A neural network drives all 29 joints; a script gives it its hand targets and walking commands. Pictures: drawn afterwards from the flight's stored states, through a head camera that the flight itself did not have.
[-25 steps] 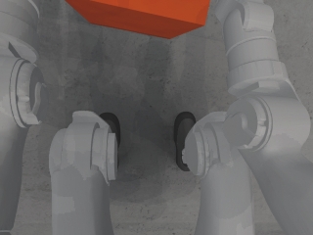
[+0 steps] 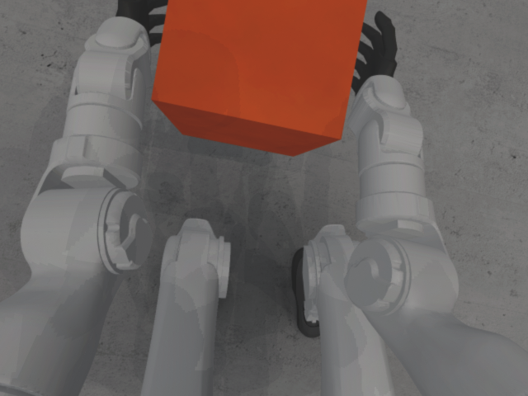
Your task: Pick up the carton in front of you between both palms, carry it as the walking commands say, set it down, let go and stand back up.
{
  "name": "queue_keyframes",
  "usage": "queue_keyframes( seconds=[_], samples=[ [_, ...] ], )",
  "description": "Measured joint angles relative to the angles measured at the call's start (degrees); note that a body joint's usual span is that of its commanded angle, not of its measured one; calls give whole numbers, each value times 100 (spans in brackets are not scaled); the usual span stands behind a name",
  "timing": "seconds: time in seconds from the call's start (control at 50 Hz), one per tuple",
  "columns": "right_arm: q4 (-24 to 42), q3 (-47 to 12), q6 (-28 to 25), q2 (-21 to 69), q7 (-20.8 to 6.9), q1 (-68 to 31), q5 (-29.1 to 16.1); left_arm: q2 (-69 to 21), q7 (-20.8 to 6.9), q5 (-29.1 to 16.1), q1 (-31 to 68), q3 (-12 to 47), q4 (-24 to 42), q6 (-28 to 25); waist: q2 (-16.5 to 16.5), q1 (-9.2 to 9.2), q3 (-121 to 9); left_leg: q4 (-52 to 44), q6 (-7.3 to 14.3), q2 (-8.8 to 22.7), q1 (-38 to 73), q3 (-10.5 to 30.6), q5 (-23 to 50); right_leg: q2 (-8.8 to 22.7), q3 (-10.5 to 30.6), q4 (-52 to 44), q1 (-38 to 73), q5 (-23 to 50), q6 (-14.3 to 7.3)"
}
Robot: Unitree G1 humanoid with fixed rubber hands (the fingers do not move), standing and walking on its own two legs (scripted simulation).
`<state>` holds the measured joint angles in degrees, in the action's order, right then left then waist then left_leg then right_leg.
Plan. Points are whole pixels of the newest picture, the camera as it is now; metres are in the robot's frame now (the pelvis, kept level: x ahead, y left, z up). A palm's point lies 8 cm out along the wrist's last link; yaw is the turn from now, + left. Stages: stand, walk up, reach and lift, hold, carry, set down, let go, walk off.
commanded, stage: reach and lift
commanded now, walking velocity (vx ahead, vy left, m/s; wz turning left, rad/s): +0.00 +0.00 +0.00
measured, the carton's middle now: (255, 69) +0.55 +0.05 -0.15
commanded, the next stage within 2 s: none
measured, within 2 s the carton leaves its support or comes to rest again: neither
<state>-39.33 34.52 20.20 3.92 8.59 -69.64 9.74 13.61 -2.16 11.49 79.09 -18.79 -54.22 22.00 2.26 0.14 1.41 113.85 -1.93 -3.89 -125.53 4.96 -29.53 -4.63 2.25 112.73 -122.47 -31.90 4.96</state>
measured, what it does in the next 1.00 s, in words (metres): rises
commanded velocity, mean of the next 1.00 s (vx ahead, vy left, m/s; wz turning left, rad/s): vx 0.00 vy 0.00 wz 0.00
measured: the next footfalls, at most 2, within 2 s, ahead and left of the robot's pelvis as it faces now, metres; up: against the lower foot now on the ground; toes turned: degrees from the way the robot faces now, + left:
none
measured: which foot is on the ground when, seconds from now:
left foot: down 0.00-1.00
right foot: down 0.00-1.00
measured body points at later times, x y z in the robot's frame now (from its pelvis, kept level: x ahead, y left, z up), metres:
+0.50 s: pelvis +0.02 +0.00 +0.11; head +0.27 +0.04 +0.48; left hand +0.51 +0.18 +0.05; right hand +0.50 -0.12 +0.05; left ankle +0.11 +0.12 -0.39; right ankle +0.11 -0.14 -0.39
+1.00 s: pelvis +0.06 -0.01 +0.24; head +0.19 +0.01 +0.67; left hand +0.45 +0.17 +0.21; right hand +0.46 -0.13 +0.21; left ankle +0.11 +0.12 -0.39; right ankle +0.11 -0.14 -0.39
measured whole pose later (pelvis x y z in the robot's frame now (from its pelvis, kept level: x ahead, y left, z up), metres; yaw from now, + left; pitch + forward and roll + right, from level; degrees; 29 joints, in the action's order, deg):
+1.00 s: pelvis +0.06 -0.01 +0.24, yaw +3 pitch +27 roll +0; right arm -29.4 25.6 22.5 9.7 3.1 -33.8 13.8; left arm -4.3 -1.1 15.1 36.7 -21.7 -33.8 23.4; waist 1.4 0.1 -11.8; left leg 65.0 -1.3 -1.8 -69.6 3.8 -22.8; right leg -2.7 4.4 65.4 -68.5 -24.4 1.9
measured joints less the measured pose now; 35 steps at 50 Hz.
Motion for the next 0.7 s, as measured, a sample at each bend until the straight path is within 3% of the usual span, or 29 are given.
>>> queue_keyframes(
  seconds=[0.08,0.18,0.42,0.7],
  samples=[
    [87,261,118,156,-126,70,427,-147,-110,370,-123,-309,-14,17,-70,49,-235,-476,-4,-13,200,30,201,39,-18,-466,195,194,-44],
    [399,234,224,174,-213,258,453,-392,-103,539,-328,-456,318,52,-79,66,-382,-908,19,35,404,1,345,20,27,-901,372,373,-35],
    [1000,-219,440,265,-327,1143,255,-875,-30,327,-1486,-361,1501,396,-5,59,-854,-1787,40,81,1303,-86,325,70,126,-1725,1216,370,-85],
    [845,-466,256,403,-476,2428,322,-1425,104,388,-2875,-374,1613,205,-65,70,-1437,-3139,71,134,3155,-100,357,139,162,-3071,3038,433,-180]
  ],
)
